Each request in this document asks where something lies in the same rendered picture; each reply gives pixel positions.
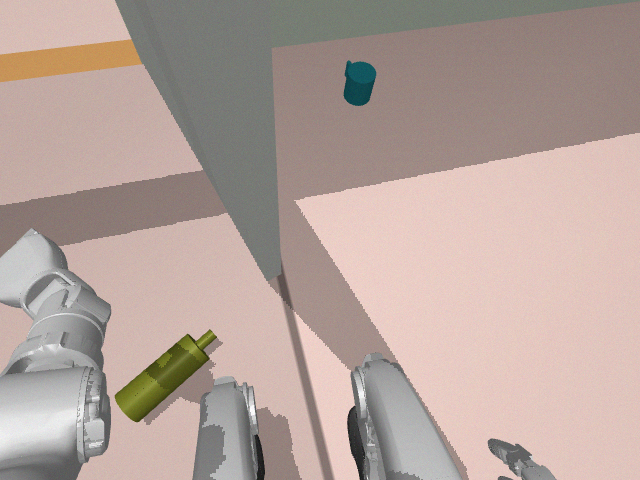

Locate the right robot foot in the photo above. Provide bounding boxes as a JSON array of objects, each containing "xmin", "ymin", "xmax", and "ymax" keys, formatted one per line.
[{"xmin": 347, "ymin": 406, "xmax": 367, "ymax": 480}]

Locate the left robot arm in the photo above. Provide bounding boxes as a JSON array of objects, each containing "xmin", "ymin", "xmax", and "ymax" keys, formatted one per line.
[{"xmin": 0, "ymin": 268, "xmax": 111, "ymax": 480}]

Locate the left robot hand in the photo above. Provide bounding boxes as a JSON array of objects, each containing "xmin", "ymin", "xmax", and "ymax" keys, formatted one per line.
[{"xmin": 0, "ymin": 228, "xmax": 68, "ymax": 308}]

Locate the right robot hand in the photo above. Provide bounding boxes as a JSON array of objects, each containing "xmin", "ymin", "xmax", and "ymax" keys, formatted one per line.
[{"xmin": 488, "ymin": 439, "xmax": 556, "ymax": 480}]

